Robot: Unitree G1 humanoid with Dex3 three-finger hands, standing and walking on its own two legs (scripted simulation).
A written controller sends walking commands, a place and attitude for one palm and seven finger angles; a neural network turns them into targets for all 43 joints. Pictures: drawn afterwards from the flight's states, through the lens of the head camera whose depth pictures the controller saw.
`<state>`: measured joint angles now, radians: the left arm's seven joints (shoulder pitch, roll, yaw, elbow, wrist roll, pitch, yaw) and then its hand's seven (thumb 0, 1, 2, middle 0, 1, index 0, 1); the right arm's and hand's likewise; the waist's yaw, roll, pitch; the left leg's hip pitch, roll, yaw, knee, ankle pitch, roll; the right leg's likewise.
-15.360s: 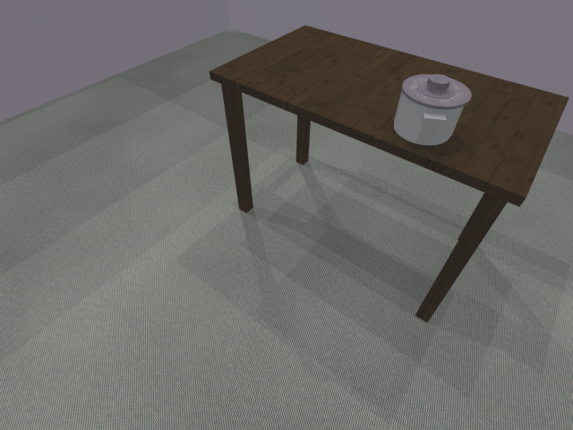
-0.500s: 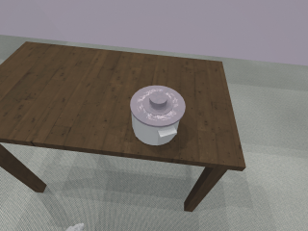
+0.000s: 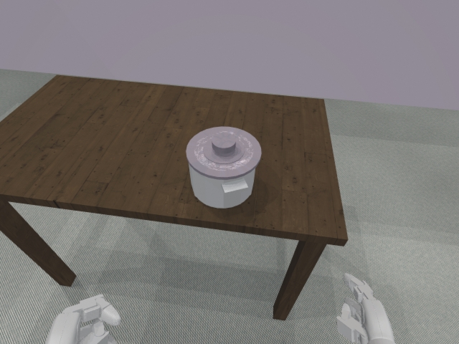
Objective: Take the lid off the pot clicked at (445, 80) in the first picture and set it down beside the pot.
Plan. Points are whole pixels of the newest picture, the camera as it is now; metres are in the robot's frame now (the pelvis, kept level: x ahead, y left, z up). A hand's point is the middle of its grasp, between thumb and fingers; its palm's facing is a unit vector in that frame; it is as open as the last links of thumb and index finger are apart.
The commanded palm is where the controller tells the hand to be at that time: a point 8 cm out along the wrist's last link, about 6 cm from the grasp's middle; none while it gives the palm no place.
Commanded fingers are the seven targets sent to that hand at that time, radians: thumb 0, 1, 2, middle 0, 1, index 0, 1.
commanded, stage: lift the closed hand beside the body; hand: left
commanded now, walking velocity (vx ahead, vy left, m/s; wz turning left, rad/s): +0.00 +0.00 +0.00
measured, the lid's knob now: (223, 142) +0.51 +0.07 +0.07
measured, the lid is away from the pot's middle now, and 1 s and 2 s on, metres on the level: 0.00 0.00 0.00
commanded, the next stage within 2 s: raise the hand higher, near the body in 0.02 s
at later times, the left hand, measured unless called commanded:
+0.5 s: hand (103, 301) +0.17 +0.22 +0.02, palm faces +0.23 -0.89 -0.40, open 3.1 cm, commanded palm +0.12 +0.26 +0.06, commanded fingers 0.00 0.90 0.90 -1.30 -1.50 -1.30 -1.50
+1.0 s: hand (94, 256) +0.21 +0.22 +0.10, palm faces +0.27 -0.87 -0.41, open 3.1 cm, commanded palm +0.16 +0.26 +0.13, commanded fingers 0.00 0.88 0.89 -1.28 -1.49 -1.28 -1.49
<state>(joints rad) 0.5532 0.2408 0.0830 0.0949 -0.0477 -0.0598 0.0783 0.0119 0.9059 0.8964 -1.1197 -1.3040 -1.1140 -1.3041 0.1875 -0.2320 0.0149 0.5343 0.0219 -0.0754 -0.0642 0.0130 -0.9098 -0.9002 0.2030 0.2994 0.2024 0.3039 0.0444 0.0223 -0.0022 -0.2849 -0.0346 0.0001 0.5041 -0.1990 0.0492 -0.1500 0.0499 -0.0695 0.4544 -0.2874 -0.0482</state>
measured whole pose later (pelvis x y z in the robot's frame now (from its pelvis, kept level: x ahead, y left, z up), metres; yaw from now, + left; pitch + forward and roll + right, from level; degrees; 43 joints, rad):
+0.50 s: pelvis +0.04 -0.01 +0.00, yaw -1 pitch -1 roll +0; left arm 0.69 0.27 0.14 -0.15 -0.04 -0.05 0.07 0.01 0.90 0.90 -1.30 -1.50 -1.29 -1.50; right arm 0.19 -0.22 -0.01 0.61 0.02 -0.07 -0.07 0.02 -0.91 -0.90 0.20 0.30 0.20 0.30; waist 0.05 0.05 -0.01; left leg -0.20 -0.04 0.03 0.44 -0.24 0.04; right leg -0.07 0.05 -0.04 0.40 -0.32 -0.05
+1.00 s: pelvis +0.03 +0.00 +0.01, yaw -1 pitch -2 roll +0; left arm 0.61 0.31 0.19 -0.36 -0.05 -0.08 0.08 0.01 0.90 0.90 -1.30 -1.50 -1.30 -1.50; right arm 0.20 -0.21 0.03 0.58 0.01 -0.05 -0.05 0.02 -0.91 -0.90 0.21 0.30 0.20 0.30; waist 0.06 0.06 0.01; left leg -0.17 -0.04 0.03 0.42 -0.22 0.05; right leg -0.04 0.04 -0.04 0.38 -0.30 -0.05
